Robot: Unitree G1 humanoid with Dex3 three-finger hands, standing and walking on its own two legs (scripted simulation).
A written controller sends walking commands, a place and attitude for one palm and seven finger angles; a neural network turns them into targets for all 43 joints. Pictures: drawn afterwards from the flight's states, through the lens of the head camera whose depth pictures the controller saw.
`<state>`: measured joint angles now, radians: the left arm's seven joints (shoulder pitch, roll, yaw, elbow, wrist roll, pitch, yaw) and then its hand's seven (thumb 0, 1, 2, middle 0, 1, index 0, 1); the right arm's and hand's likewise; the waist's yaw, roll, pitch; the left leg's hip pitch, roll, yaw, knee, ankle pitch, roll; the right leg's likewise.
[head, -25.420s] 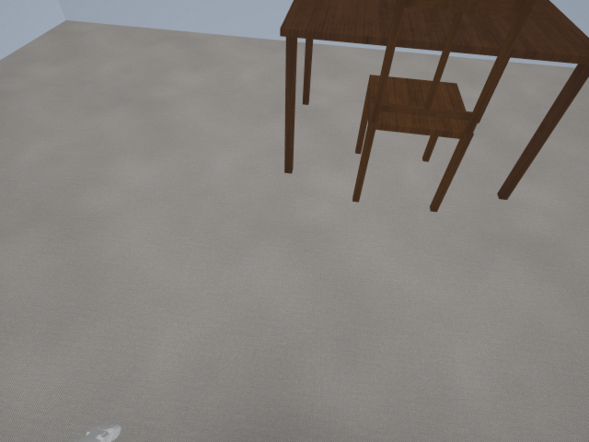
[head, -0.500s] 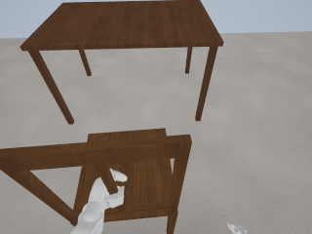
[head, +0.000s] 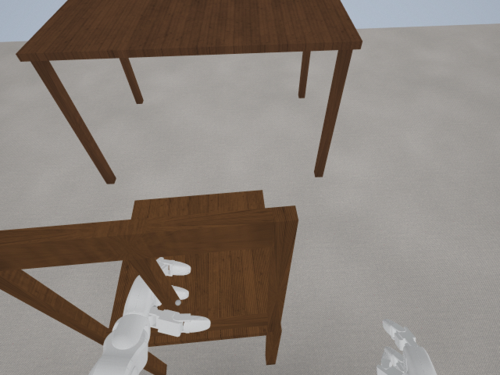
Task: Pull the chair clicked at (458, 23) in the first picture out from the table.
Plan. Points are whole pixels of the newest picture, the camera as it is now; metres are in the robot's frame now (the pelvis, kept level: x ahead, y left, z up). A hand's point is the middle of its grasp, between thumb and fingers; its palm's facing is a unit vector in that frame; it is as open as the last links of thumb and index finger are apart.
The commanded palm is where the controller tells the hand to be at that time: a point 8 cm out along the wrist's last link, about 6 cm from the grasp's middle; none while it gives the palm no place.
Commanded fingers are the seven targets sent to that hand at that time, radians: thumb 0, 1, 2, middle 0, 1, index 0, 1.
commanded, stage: open the thumb and straighten the fingers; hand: left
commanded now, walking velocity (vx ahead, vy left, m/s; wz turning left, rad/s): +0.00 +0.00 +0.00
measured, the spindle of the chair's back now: (168, 297) +0.26 +0.15 -0.05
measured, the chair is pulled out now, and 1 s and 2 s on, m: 0.72 0.72 0.72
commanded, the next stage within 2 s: draw the fingers out of the gap in 0.36 s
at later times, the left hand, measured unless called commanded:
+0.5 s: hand (179, 306) +0.25 +0.13 -0.06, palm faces -0.02 -0.99 -0.16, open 17.4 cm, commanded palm +0.22 +0.19 -0.03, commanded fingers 0.00 -0.55 0.20 0.00 0.00 0.00 0.00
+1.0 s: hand (176, 359) +0.17 +0.12 -0.05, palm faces -0.02 -0.99 -0.15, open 17.5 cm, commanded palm +0.14 +0.18 -0.03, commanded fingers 0.00 -0.55 0.20 0.00 0.00 0.00 0.00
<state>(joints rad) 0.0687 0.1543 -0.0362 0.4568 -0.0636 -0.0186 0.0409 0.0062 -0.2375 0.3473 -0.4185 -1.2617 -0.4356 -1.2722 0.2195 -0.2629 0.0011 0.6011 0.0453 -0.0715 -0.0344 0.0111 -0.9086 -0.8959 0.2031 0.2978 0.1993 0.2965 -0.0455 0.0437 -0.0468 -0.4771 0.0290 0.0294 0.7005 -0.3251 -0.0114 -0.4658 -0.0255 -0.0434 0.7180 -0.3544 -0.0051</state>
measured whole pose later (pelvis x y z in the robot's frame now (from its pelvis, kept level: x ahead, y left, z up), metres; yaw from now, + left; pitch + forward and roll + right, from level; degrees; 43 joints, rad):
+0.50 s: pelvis +0.02 -0.01 -0.02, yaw +2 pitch +9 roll +0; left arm 0.24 0.17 -0.05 0.18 -0.06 0.10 0.02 -0.01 -0.54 0.20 -0.02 -0.06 -0.02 -0.05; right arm 0.26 -0.26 0.01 0.54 0.03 -0.12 -0.07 0.01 -0.91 -0.90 0.21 0.30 0.20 0.30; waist -0.05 0.04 -0.11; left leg -0.58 0.03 0.00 0.84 -0.42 -0.02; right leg -0.56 -0.03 -0.07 0.85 -0.46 -0.01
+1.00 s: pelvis +0.01 +0.00 -0.03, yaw +3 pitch +10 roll -1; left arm 0.57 0.16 -0.16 -0.14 0.00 0.14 0.07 -0.01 -0.54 0.20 0.00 -0.01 0.00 0.00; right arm 0.26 -0.22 0.03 0.46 0.03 -0.14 -0.08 0.01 -0.91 -0.90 0.21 0.30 0.20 0.30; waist -0.03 0.05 -0.14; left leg -0.68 0.01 -0.02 0.96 -0.45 -0.01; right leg -0.63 -0.05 -0.09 0.95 -0.49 0.00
